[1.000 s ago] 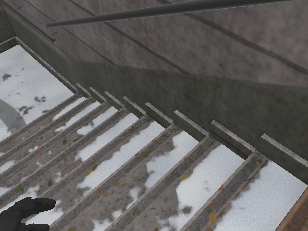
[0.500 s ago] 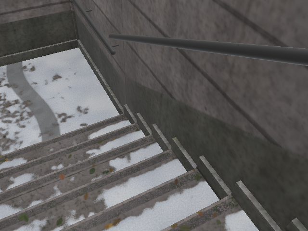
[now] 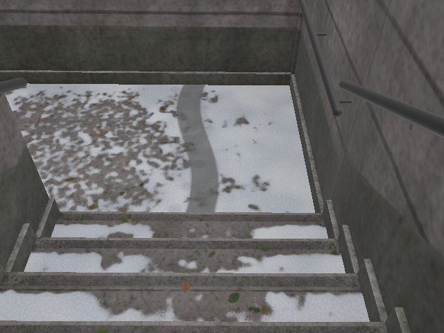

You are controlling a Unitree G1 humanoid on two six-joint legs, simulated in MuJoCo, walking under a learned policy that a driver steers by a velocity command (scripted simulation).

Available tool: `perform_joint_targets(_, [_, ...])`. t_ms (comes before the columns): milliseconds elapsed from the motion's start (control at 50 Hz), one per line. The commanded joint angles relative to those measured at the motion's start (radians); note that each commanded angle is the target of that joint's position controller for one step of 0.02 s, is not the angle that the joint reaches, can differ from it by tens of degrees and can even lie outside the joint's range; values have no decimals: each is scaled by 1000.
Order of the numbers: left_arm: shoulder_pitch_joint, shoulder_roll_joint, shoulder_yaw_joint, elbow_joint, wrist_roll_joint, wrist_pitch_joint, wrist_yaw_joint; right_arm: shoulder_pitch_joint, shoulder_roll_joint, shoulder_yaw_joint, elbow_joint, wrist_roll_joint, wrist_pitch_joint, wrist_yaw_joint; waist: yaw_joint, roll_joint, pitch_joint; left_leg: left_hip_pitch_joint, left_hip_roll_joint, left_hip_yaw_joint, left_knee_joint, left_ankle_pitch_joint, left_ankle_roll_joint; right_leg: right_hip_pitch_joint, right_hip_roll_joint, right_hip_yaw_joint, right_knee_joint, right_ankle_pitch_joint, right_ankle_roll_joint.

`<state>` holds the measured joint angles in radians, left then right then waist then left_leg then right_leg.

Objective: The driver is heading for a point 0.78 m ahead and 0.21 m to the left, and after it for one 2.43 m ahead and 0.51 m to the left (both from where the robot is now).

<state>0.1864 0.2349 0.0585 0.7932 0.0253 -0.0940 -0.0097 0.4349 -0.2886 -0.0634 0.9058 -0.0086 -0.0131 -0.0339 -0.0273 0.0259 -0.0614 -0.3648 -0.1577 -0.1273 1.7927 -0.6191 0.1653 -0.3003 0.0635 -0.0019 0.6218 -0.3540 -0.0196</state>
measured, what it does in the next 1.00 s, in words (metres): goes down, turning left: left foot 0.15 m lower, then right foot 0.15 m lower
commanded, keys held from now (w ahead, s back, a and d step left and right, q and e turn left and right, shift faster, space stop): w+q+shift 0.60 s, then w+shift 0.16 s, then e+shift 0.24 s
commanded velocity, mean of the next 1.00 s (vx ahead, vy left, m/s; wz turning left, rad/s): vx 0.91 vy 0.00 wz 0.69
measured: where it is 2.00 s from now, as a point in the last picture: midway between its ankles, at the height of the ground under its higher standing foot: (171, 298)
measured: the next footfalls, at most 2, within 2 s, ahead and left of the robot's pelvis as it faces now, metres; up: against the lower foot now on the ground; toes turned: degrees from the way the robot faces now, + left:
left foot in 0.32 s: +0.33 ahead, +0.04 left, -0.15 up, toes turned +23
right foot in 0.66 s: +0.69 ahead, -0.04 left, -0.31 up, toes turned +38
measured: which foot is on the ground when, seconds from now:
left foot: up 0.00-0.30, down 0.32-0.64, up 0.66-0.90, down 0.92-1.00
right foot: down 0.00-0.32, up 0.34-0.64, down 0.66-0.94, up 0.96-1.00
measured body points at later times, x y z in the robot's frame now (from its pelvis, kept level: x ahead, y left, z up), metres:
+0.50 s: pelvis +0.38 +0.02 -0.18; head +0.41 +0.00 +0.26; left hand +0.33 +0.28 -0.30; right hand +0.51 -0.20 -0.34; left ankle +0.30 +0.02 -0.87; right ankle +0.53 -0.13 -0.83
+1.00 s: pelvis +0.74 +0.13 -0.35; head +0.75 +0.14 +0.10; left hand +0.52 +0.26 -0.49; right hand +1.01 +0.10 -0.45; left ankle +0.71 +0.26 -1.03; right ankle +0.72 -0.04 -0.97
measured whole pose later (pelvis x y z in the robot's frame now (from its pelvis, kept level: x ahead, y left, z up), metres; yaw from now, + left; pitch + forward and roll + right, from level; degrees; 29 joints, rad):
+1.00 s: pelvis +0.74 +0.13 -0.35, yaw +38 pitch +1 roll +1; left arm 0.53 0.21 0.02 1.02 0.09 -0.13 -0.07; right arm 0.08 -0.17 0.02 0.77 -0.09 -0.09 0.07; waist 0.06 -0.01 0.01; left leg -0.57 0.00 0.03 0.95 -0.40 0.15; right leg -0.38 0.06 0.10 1.26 -0.44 -0.04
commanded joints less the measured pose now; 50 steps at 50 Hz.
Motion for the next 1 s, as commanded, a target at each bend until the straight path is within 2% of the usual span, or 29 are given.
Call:
perform_joint_targets(20, [271, 74, 24, 39, -13, -12, -8, -116, -59, -5, -121, -69, 10, -3, 84, -129, 63, -702, 179, -1, 89, 127, -22, 387, -476, 564, -76, 297, -185])
perform_joint_targets(60, [281, 28, -1, 89, -11, -42, 4, -247, -21, -2, -163, -46, 19, 27, 40, -113, 258, -682, 234, -65, -199, 340, -32, 53, -392, 405, -32, 377, -79])
perform_joint_targets(120, [233, 133, 25, 112, -7, -46, 31, -244, 6, 8, -148, -58, 30, 78, -30, -108, 207, -346, 192, 77, -520, 732, -72, -187, -329, 212, -59, 377, -50])
perform_joint_targets(180, [282, -16, -16, 157, -39, -72, 23, -345, 38, 21, -178, -19, -4, 114, -21, -50, 209, -162, 146, 180, -952, 1281, -33, -291, -193, -42, 53, 112, 50])
perform_joint_targets(260, [384, 63, -6, 188, -18, -12, 54, -459, 5, 35, -176, -7, 4, 96, 84, -127, 220, 54, 36, 412, -1059, 933, -16, -145, -218, -151, 232, 535, 75])
perform_joint_targets(300, [350, 134, -4, 188, 8, 13, 80, -123, -83, -6, -81, -37, 15, 64, -89, -130, 63, 418, 21, 383, -1033, 808, 61, -194, -268, -155, 733, 1030, 101])
perform_joint_targets(340, [79, 152, 22, 136, 24, 33, 90, 203, -177, -50, 32, 18, 6, 43, -343, 100, 121, 669, 188, 110, -1380, 861, 203, -557, -81, -198, 1569, -306, 68])
perform_joint_targets(360, [176, 124, 16, 13, 4, 10, 85, 138, -235, -43, 51, -8, -13, 23, -130, 171, 56, 911, 326, -81, -1086, 1365, 185, -857, -169, -39, 1397, -346, 65])
perform_joint_targets(380, [262, 146, 7, 12, 33, 0, 65, 88, -193, -40, 2, 5, -2, 17, -98, -83, -101, 953, 394, -273, -1116, 1139, 275, -865, -208, 55, 1240, -302, 62])
perform_joint_targets(400, [273, 147, 14, 19, 55, -10, 51, 10, -139, -23, -15, 15, -14, 12, -28, -219, -27, 761, 363, -289, -1219, 884, 236, -826, -215, 95, 1008, -185, 39])
perform_joint_targets(440, [188, 165, 38, 10, 49, 15, 43, -254, -107, -16, -96, -39, -44, 6, 99, -161, 158, 132, 476, -580, -1372, 626, 325, -564, -251, 201, 570, -117, 102])
perform_joint_targets(480, [240, 98, 22, 61, 35, 44, 42, -232, -118, -23, -82, -60, -76, 26, 125, -144, 125, -129, 317, -355, -1262, 814, 259, -254, -176, 68, 474, 288, 103])
perform_joint_targets(520, [235, 95, 22, 67, 9, 36, 9, -286, -42, -9, -67, 8, -76, -2, 143, -64, 68, -331, 78, -128, -1112, 410, 103, 117, -133, 62, 171, 773, 72])
perform_joint_targets(580, [227, 83, 15, 31, -27, 46, 7, -295, -116, -28, -75, -17, -44, -1, 137, 70, 51, -349, 46, -140, -896, 469, 64, 331, -9, -32, 156, 652, 82])
perform_joint_targets(640, [673, 126, 45, 162, -20, 26, 41, -440, -82, -29, -112, -11, -39, -13, 410, -129, 38, -339, -26, -30, -85, 525, 14, 585, -110, -26, -227, 767, 72])
perform_joint_targets(660, [621, 78, 18, 185, -9, 20, 27, -418, 48, -2, -116, -17, -44, -19, 347, -205, 125, -519, -113, -64, 287, -43, 30, 542, -209, 116, -156, 702, 40])
perform_joint_targets(680, [491, 77, -17, 145, 27, 10, 5, -304, 141, 28, -206, 40, -62, -21, 139, -331, 122, -758, -60, -35, 424, -66, 32, 556, -316, 224, 177, 1185, 74])
perform_joint_targets(700, [428, 134, 3, 125, 39, 5, -3, -129, 149, 44, -203, 50, -65, -13, 21, -378, -38, -875, 21, 29, 401, 14, 27, 627, -470, 515, 20, 756, -48])
perform_joint_targets(720, [416, 81, -3, 118, 24, -9, -17, -192, 128, 49, -169, -3, -52, -11, 47, -162, 39, -889, 77, 23, 392, 73, 27, 475, -467, 466, -52, 491, -102])
perform_joint_targets(760, [398, 190, 18, 151, 27, -53, 5, -415, 97, 52, -244, -59, -36, 13, 61, -133, 157, -976, 206, -76, 204, 168, -33, 225, -580, 705, -194, -11, -202])
perform_joint_targets(800, [196, 57, -44, 121, 37, -65, 24, -511, 27, 36, -253, -26, -40, 39, -18, 59, 404, -519, 170, -48, -641, 534, -102, -420, -330, 364, -309, -61, -107])
perform_joint_targets(860, [193, 252, -6, 155, -48, -54, 8, -283, 1, 10, -129, -52, -14, 70, -79, -154, 192, 92, 116, 218, -748, 643, -111, -451, -291, 246, -257, 617, -131])
perform_joint_targets(880, [246, 222, -9, 184, -59, -47, 5, -251, 6, 11, -98, -62, -16, 67, -74, -161, 178, 35, 136, 183, -730, 686, -75, -285, -311, 253, -162, 767, -130])
perform_joint_targets(900, [183, 239, 8, 113, 130, -98, -30, -421, -33, 57, -230, -131, -51, 145, 22, 41, 158, -92, 239, -47, -898, 950, -169, -141, -156, 111, 236, 264, -76])
perform_joint_targets(920, [78, 301, 40, 91, 98, -99, -29, -207, -38, 27, -162, -151, -38, 149, -98, -27, 29, 40, 155, 139, -1067, 856, -150, -64, -88, 68, 357, 341, -69])
perform_joint_targets(940, [244, 50, -8, 147, 132, -80, -68, 207, -110, 1, -29, -128, -57, 142, -169, 179, -176, 721, 205, 64, -1045, 958, -13, -441, 2, 136, 602, 364, -42])
perform_joint_targets(960, [398, -67, -51, 180, 93, -66, -92, 271, -113, 0, -42, -74, -54, 128, -219, 145, -284, 868, 543, -472, -1153, 660, 247, -693, 65, 139, 828, -139, 9])
perform_joint_targets(980, [201, 28, -32, 122, 32, -53, -81, 232, -90, 11, -21, -84, -57, 92, -246, -79, -107, 612, 529, -541, -1184, 422, 238, -743, 13, 194, 839, -120, -43])
perform_joint_targets(1000, [158, -20, -48, 66, 54, -42, -61, 68, -16, 56, -33, -61, -87, 78, -113, -108, 34, 342, 501, -391, -1055, 363, 147, -744, -83, 228, 660, 121, -72])
Velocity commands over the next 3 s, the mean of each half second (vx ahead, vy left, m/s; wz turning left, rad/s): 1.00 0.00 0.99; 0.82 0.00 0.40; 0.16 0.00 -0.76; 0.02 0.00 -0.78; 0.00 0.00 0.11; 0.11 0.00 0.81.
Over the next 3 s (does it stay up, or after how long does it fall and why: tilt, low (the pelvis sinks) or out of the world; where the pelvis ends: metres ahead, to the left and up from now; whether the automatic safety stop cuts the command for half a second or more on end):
stays up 0.94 0.30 -0.45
